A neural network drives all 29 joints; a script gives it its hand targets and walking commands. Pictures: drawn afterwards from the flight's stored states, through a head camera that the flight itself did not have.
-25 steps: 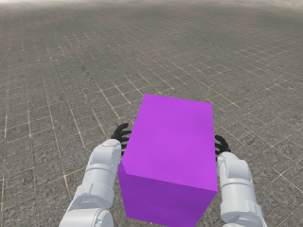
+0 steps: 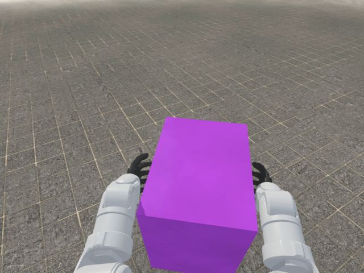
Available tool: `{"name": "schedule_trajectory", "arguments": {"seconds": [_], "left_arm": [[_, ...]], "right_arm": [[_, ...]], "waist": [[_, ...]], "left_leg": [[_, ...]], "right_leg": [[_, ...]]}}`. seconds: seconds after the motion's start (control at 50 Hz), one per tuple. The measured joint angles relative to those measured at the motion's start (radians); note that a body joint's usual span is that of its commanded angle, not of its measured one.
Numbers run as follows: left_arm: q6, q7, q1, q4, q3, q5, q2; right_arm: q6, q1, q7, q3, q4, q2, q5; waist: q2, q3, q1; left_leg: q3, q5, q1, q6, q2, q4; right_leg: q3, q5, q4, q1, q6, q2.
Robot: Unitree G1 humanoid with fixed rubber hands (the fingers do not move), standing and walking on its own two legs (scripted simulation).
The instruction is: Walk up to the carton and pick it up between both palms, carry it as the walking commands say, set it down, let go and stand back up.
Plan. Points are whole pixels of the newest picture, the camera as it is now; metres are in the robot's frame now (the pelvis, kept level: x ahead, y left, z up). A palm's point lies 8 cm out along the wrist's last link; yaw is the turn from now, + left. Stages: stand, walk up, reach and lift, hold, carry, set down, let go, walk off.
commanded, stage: reach and lift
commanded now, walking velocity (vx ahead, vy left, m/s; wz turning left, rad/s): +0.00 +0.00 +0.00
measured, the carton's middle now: (198, 197) +0.34 -0.03 -0.02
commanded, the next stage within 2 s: hold in 0.98 s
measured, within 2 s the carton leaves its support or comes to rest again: neither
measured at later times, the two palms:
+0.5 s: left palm (132, 186) +0.32 +0.12 +0.06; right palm (264, 194) +0.31 -0.18 +0.05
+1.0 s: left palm (130, 195) +0.30 +0.12 +0.06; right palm (266, 199) +0.29 -0.18 +0.05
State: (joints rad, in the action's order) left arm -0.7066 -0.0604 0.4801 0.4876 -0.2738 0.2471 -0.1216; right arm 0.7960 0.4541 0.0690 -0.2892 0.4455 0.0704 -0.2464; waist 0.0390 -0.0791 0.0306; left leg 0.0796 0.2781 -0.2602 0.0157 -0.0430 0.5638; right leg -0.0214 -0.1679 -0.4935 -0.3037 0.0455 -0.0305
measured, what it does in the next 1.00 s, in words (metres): stands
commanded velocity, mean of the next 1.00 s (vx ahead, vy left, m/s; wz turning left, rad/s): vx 0.00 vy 0.00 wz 0.00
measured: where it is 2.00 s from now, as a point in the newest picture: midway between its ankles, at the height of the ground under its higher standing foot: outside the picture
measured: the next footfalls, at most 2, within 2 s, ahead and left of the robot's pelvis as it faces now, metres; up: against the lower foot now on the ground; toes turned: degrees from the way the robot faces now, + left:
right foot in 1.90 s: +0.13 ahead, -0.16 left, +0.00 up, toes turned -12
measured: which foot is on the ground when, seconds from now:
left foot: down 0.00-1.00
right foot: down 0.00-1.00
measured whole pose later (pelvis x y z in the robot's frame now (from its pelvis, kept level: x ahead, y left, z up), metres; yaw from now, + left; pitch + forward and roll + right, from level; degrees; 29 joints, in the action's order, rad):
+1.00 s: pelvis -0.01 -0.01 +0.00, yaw +0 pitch -3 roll +0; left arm -0.74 -0.06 0.36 0.36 -0.27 0.25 -0.14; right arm 0.80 0.41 0.05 -0.22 0.42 0.07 -0.25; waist 0.04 -0.07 0.03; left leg 0.08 0.25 -0.23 0.01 -0.04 0.54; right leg -0.02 -0.15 -0.49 -0.29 0.04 -0.03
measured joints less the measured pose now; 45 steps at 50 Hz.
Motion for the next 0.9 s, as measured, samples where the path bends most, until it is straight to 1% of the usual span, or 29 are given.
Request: {"name": "schedule_trajectory", "arguments": {"seconds": [0.48,0.78,0.9], "left_arm": [[-0.002,0.0,-0.021,-0.022,0.0,0.0,-0.002],[-0.022,0.0,-0.103,-0.115,0.0,0.0,-0.018],[-0.028,0.0,-0.116,-0.125,0.0,0.0,-0.023]], "right_arm": [[-0.002,-0.004,-0.002,0.015,0.0,0.0,0.0],[-0.001,-0.037,-0.014,0.065,-0.019,0.0,0.0],[0.006,-0.048,-0.018,0.069,-0.027,0.0,0.0]], "waist": [[0.0,0.008,0.0],[-0.001,0.008,0.0],[-0.001,0.008,0.0]], "left_leg": [[0.0,-0.009,0.002,0.0,0.0,-0.003],[0.0,-0.015,0.026,-0.002,0.0,-0.023],[0.0,-0.02,0.029,-0.002,0.0,-0.024]], "right_leg": [[-0.001,0.007,0.0,0.0,-0.002,0.0],[-0.002,0.004,0.001,0.015,-0.006,0.0],[-0.002,0.009,0.001,0.018,-0.007,0.0]]}}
